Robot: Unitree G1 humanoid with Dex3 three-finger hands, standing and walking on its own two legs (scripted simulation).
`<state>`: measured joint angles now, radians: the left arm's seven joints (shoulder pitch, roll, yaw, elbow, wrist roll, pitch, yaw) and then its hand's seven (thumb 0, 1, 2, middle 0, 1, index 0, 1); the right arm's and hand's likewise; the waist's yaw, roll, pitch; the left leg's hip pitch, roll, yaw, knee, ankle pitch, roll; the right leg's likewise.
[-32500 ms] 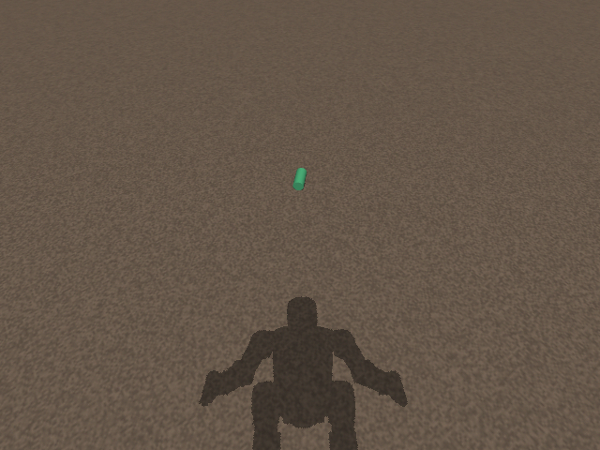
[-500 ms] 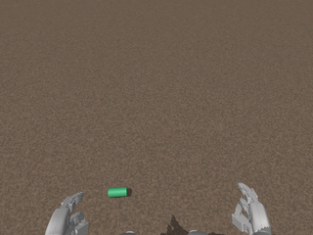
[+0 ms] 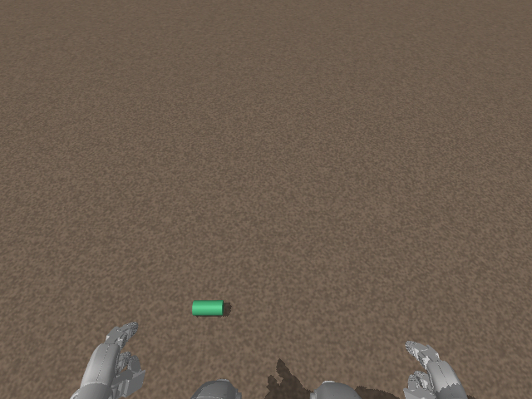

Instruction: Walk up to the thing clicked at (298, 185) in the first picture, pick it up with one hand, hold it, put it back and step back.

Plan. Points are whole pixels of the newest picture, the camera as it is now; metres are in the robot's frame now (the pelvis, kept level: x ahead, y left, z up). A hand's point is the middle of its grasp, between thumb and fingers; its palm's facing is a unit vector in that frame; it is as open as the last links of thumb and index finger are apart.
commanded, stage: stand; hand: left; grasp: from above
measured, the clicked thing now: (208, 307) +0.47 +0.22 -0.70
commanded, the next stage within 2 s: none
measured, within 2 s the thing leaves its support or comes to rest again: neither
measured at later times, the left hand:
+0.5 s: hand out of the picture +0.05 +0.24 -0.12, palm faces +0.05 -0.95 -0.32, open 7.4 cm
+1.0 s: hand out of the picture +0.04 +0.23 -0.11, palm faces +0.02 -0.94 -0.33, open 7.4 cm
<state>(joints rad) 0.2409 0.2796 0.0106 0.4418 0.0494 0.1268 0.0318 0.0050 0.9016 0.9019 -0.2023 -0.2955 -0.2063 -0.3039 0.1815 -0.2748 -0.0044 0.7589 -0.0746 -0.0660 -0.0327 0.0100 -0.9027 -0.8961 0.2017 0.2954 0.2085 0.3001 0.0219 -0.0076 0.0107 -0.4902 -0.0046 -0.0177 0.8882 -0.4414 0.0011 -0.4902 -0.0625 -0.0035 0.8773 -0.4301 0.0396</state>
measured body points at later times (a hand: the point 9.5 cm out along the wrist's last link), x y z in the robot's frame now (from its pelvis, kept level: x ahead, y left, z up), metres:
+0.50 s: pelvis +0.00 +0.01 +0.04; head +0.00 +0.01 +0.49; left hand +0.05 +0.29 -0.10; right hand +0.08 -0.26 -0.10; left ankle +0.01 +0.12 -0.70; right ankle +0.02 -0.15 -0.70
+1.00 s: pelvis -0.01 -0.01 +0.05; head -0.01 -0.01 +0.50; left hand +0.04 +0.28 -0.09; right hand +0.05 -0.30 -0.09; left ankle +0.01 +0.12 -0.70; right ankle +0.02 -0.15 -0.70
